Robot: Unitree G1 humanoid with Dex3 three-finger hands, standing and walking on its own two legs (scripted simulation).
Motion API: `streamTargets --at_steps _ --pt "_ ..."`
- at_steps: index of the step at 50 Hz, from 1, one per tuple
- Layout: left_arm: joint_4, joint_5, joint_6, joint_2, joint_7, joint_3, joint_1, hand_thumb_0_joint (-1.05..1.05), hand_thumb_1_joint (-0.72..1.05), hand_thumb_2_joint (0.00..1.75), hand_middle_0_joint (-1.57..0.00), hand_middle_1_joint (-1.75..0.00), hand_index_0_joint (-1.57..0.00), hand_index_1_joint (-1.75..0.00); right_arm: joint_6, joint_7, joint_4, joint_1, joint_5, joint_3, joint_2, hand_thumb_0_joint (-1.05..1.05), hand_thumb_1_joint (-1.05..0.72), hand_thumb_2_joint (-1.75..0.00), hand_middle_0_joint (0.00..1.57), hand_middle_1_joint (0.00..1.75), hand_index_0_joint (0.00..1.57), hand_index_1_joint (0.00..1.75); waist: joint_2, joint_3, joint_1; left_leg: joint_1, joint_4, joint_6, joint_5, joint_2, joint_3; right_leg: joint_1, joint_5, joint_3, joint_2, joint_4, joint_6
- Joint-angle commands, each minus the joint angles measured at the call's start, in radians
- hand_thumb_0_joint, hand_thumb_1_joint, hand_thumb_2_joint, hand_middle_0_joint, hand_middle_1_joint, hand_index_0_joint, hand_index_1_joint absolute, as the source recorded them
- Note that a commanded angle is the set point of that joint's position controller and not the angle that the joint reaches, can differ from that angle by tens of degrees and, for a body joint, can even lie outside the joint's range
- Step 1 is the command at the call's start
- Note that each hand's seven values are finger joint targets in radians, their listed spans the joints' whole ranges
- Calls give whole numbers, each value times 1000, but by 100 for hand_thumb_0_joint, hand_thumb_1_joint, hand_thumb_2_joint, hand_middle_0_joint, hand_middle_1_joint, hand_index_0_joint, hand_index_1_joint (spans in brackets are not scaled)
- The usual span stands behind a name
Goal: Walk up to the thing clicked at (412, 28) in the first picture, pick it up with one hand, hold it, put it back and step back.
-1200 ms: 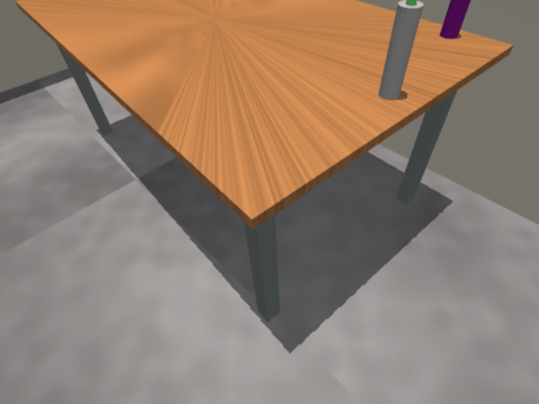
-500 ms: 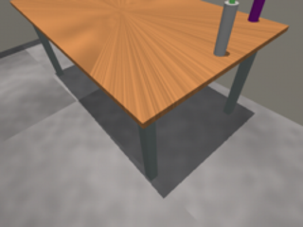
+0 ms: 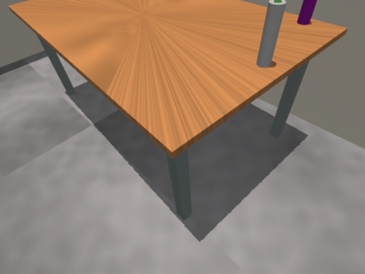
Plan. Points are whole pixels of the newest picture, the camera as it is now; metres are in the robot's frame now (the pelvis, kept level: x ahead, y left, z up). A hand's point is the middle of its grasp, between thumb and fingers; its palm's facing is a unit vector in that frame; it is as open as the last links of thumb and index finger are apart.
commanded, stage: walk up
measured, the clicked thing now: (271, 30) +0.89 -0.30 +0.11
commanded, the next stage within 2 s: none
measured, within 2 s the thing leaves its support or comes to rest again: neither
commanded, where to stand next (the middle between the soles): +0.36 +0.10 m, yaw -18 degrees
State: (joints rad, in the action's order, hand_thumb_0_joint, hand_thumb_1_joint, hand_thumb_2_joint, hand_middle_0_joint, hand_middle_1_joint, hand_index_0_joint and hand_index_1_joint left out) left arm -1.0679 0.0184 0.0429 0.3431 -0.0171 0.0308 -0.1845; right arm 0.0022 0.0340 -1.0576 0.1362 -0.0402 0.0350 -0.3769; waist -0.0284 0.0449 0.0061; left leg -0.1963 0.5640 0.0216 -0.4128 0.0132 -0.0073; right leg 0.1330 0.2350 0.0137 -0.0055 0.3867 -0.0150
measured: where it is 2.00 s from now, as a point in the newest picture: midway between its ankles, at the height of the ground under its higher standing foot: outside the picture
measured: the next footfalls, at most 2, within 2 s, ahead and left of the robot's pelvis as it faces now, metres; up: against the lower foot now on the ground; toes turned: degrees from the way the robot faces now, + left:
left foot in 0.22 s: +0.17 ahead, +0.20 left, +0.00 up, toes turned -3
right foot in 0.62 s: +0.28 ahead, -0.03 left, +0.00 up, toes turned -13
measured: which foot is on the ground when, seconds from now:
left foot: up 0.00-0.20, down 0.22-0.68, up 0.70-1.00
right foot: down 0.00-0.24, up 0.26-0.60, down 0.62-1.00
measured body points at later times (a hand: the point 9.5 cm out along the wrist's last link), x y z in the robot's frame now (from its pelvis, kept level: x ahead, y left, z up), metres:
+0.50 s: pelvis +0.13 +0.11 -0.01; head +0.15 +0.10 +0.44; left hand +0.25 +0.43 -0.11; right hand +0.10 -0.21 -0.12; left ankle +0.13 +0.21 -0.74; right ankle +0.17 -0.03 -0.70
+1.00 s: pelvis +0.28 +0.13 -0.02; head +0.31 +0.11 +0.42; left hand +0.42 +0.43 -0.13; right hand +0.29 -0.21 -0.13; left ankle +0.40 +0.25 -0.74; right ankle +0.25 -0.02 -0.74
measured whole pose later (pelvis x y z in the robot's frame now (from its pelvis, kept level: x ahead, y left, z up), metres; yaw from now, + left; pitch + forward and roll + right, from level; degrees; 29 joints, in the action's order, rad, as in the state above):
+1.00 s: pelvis +0.28 +0.13 -0.02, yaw -16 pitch -3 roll -1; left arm -0.80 0.01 0.05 0.40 0.00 0.02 -0.32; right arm 0.02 0.03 -0.81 0.24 -0.01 0.07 -0.44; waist -0.04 0.13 0.02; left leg -0.42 0.71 -0.01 -0.21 0.08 0.00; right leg 0.26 0.35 0.07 0.01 0.67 0.02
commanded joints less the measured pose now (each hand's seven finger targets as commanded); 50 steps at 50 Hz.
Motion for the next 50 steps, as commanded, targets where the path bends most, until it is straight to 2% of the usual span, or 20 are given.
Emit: streamTargets --at_steps 1,7,10,11,12,13,14,17,19,25,29,31,32,33,34,35,38,45,48,50 --pt "96 8 38 359 32 110 -56 0 90 90 -20 -30 -20 -30 13 21 156 -63 -19 75 -218 0 -90 -90 20 30 20 30 123 106 32 -431 285 -4 -22 86 108 -90 463 515 364 -241 -238" --pt "179 11 43 347 23 109 -49 0 90 90 -20 -30 -20 -30 20 49 226 -14 -13 100 -214 0 -90 -90 20 30 20 30 191 38 -4 -203 136 -21 14 80 67 22 105 276 239 -123 -172" --pt "225 8 30 318 18 96 40 0 90 90 -20 -30 -20 -30 23 40 181 196 -8 132 -222 0 -90 -90 20 30 20 30 139 -23 -128 197 -57 -29 199 23 -27 294 55 129 121 109 -92" --pt "233 14 25 259 21 78 7 0 90 90 -20 -30 -20 -30 27 31 152 306 -13 154 -273 0 -90 -90 20 30 20 30 -38 -85 -185 367 -88 -17 163 36 17 410 142 79 37 354 -64" --pt "239 10 23 173 27 51 -63 0 90 90 -20 -30 -20 -30 32 21 155 370 -29 164 -335 0 -90 -90 20 30 20 30 -304 -94 -198 378 -235 31 -89 200 289 552 367 39 -99 637 -45" --pt "233 -2 17 219 38 57 -112 0 90 90 -20 -30 -20 -30 36 18 213 246 -22 166 -376 0 -90 -90 20 30 20 30 -268 -62 -128 208 -408 103 -373 370 609 566 360 61 -71 771 -30" --pt "218 -2 18 294 40 68 -150 0 90 90 -20 -30 -20 -30 32 22 242 138 2 170 -417 0 -90 -90 20 30 20 30 -236 -24 -81 86 -450 201 -526 418 674 505 324 99 1 804 -44" --pt "161 -18 23 325 22 79 -198 0 90 90 -20 -30 -20 -30 42 14 288 67 8 125 -297 0 -90 -90 20 30 20 30 -145 75 -19 3 -370 164 -231 281 372 450 151 95 69 731 -28" --pt "154 -20 23 292 4 74 -202 0 90 90 -20 -30 -20 -30 58 10 270 127 17 111 -268 0 -90 -90 20 30 20 30 -125 75 -29 6 -343 146 8 222 226 410 100 71 59 653 -11" --pt "253 -4 32 257 -17 65 -70 0 90 90 -20 -30 -20 -30 63 11 299 190 17 110 -290 0 -90 -90 20 30 20 30 -92 73 -59 52 -298 217 212 273 129 343 86 0 74 339 4" --pt "259 -5 43 239 -9 69 -87 0 90 90 -20 -30 -20 -30 46 17 331 184 15 101 -270 0 -90 -90 20 30 20 30 -56 36 -48 -5 -172 177 372 223 50 160 -12 -73 12 212 -16" --pt "242 -6 50 253 7 82 -179 0 90 90 -20 -30 -20 -30 37 17 350 184 23 91 -244 0 -90 -90 20 30 20 30 17 -31 10 -49 8 123 495 168 -12 -46 -84 -96 -27 115 -35" --pt "228 -5 56 297 18 103 -272 0 90 90 -20 -30 -20 -30 37 16 362 194 28 77 -204 0 -90 -90 20 30 20 30 122 -89 63 -118 210 87 456 121 -44 -190 -59 -23 3 62 -59" --pt "228 -3 64 386 32 132 -337 0 90 90 -20 -30 -20 -30 38 17 378 233 28 58 -148 0 -90 -90 20 30 20 30 334 -145 82 -320 453 28 86 4 -86 -330 6 373 238 -2 -140" --pt "252 -15 59 421 36 132 -307 0 90 90 -20 -30 -20 -30 19 11 370 233 19 73 -225 0 -90 -90 20 30 20 30 276 -121 76 -440 568 9 -148 -17 8 -299 120 666 392 -71 -251" --pt "270 -20 53 425 37 132 -270 0 90 90 -20 -30 -20 -30 10 0 352 224 10 86 -275 0 -90 -90 20 30 20 30 225 -69 65 -444 596 3 -198 31 67 -210 132 721 434 -59 -312" --pt "312 -34 58 335 42 107 -173 0 90 90 -20 -30 -20 -30 7 7 317 228 22 87 -247 0 -90 -90 20 30 20 30 81 21 1 -406 581 1 -52 94 99 -59 -72 376 290 -47 -227" --pt "340 1 48 283 37 68 -120 0 90 90 -20 -30 -20 -30 16 -2 300 199 31 72 -167 0 -90 -90 20 30 20 30 220 21 -5 -146 221 -42 138 61 -34 201 -533 85 147 61 -187" --pt "343 -11 18 307 35 63 -96 0 90 90 -20 -30 -20 -30 31 -20 285 176 36 84 -174 0 -90 -90 20 30 20 30 229 -39 -13 1 120 -33 268 20 -60 260 -427 99 143 188 -165" --pt "364 -21 -6 262 39 47 -56 0 90 90 -20 -30 -20 -30 39 -32 249 255 26 96 -214 0 -90 -90 20 30 20 30 113 -58 -65 125 16 -9 369 16 -33 351 -159 112 92 325 -99"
